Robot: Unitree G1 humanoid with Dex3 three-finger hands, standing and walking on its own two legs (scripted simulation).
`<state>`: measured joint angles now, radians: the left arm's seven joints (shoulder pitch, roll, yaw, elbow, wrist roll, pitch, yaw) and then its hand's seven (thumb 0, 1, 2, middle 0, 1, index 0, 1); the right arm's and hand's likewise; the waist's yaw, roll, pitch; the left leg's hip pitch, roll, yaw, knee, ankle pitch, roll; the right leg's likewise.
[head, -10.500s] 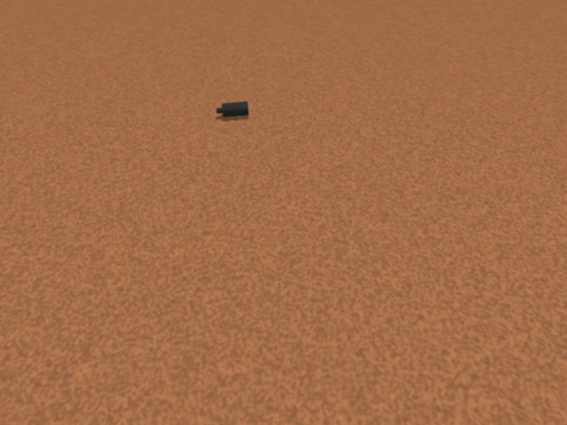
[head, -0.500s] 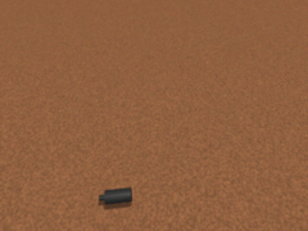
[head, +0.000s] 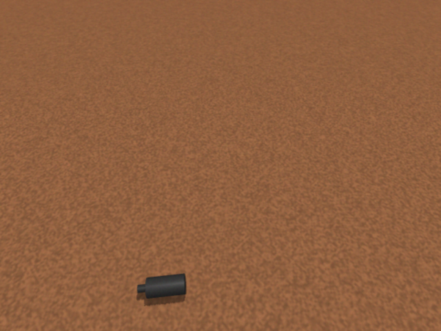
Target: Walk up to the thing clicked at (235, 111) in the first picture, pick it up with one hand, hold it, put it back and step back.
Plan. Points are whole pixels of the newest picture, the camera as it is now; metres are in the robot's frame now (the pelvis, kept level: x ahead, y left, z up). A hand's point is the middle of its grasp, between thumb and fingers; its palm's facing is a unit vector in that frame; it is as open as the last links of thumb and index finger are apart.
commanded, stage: walk up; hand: left
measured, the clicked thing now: (161, 286) +0.44 +0.27 -0.73
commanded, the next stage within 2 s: stand in 1.82 s
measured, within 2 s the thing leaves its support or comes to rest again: neither
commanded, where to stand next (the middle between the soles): +0.06 +0.00 m, yaw +1 degrees
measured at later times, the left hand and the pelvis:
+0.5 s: hand out of the picture +0.08 +0.28 -0.16, palm faces -0.01 -0.94 -0.35, open 7.4 cm; pelvis +0.01 +0.01 +0.00, yaw -1 degrees
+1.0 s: hand out of the picture +0.14 +0.25 -0.15, palm faces -0.01 -0.94 -0.33, open 7.4 cm; pelvis +0.04 +0.00 +0.01, yaw -1 degrees
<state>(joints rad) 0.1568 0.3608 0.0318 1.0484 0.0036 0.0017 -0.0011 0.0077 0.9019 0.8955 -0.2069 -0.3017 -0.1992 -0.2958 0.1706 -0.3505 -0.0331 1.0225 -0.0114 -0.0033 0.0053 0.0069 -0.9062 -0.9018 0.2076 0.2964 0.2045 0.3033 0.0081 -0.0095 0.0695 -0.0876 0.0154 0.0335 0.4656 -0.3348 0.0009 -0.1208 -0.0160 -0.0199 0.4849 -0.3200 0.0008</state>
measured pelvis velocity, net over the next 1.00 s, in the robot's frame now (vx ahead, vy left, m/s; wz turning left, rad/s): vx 0.04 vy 0.00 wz -0.02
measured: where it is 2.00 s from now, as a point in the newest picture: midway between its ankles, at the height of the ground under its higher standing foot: outside the picture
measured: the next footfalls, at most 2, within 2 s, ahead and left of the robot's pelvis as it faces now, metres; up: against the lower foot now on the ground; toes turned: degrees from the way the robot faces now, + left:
left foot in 0.32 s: +0.07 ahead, +0.14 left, +0.00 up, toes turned +0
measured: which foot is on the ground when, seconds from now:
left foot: down 0.00-0.16, up 0.18-0.30, down 0.32-1.00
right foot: down 0.00-1.00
